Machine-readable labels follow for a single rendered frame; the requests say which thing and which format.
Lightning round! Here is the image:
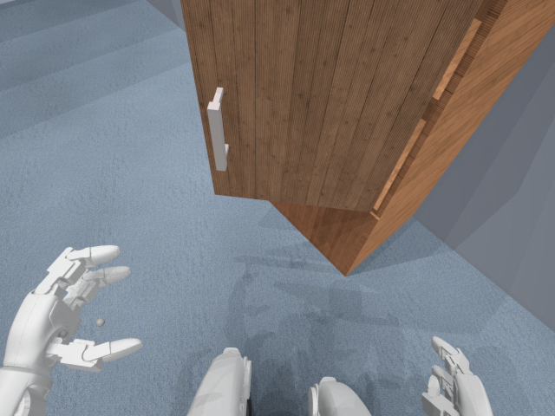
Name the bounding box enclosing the right robot hand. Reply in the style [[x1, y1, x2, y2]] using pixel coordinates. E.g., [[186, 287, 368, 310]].
[[422, 336, 493, 416]]

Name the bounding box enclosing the robot right shin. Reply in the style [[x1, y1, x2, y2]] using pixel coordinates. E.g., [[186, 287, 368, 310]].
[[319, 377, 336, 384]]

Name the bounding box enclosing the cupboard door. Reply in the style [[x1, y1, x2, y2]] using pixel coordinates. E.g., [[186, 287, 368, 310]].
[[180, 0, 484, 212]]

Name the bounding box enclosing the handle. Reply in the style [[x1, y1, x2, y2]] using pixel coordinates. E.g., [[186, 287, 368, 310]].
[[207, 88, 229, 172]]

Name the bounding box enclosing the left robot hand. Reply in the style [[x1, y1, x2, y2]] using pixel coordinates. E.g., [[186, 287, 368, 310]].
[[3, 245, 143, 375]]

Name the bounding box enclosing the left robot thigh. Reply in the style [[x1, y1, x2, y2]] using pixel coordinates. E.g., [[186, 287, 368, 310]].
[[186, 354, 251, 416]]

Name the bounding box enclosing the robot left forearm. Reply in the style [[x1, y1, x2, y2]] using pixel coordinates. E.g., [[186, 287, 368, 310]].
[[0, 367, 53, 416]]

